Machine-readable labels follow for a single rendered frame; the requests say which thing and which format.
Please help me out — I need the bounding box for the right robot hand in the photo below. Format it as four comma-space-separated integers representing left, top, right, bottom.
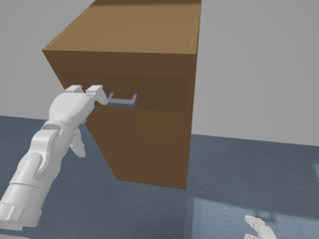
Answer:
244, 215, 277, 239

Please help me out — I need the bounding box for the cabinet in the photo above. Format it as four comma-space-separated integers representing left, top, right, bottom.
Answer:
42, 0, 202, 190

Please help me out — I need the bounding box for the robot left forearm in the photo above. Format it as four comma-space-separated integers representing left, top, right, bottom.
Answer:
0, 119, 75, 231

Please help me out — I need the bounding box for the left robot hand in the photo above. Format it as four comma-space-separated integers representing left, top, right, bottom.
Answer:
49, 85, 108, 157

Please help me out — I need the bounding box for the drawer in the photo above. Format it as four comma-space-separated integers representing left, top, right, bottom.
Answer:
61, 70, 187, 114

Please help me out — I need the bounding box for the handle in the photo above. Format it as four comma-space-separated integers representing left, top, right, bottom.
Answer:
106, 91, 139, 109

